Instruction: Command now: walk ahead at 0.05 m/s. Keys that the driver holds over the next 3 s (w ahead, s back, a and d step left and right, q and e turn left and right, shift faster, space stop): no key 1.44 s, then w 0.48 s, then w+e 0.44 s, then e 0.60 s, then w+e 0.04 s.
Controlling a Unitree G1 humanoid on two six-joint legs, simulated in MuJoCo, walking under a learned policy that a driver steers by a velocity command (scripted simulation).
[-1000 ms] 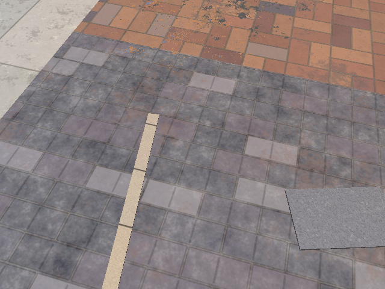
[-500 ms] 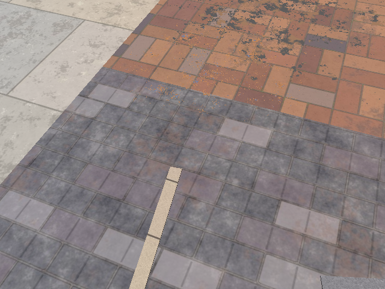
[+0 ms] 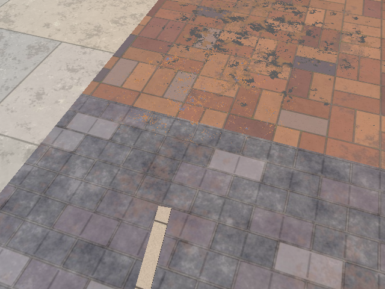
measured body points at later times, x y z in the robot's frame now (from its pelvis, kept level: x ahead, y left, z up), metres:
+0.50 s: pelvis +0.05 -0.02 +0.01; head +0.06 -0.02 +0.46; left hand +0.10 +0.23 -0.14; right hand +0.15 -0.28 -0.13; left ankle +0.08 +0.10 -0.73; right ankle +0.01 -0.14 -0.73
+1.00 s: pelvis +0.05 -0.02 +0.01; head +0.06 -0.02 +0.46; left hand +0.05 +0.22 -0.14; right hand +0.11 -0.28 -0.14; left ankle +0.08 +0.10 -0.73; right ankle +0.01 -0.14 -0.73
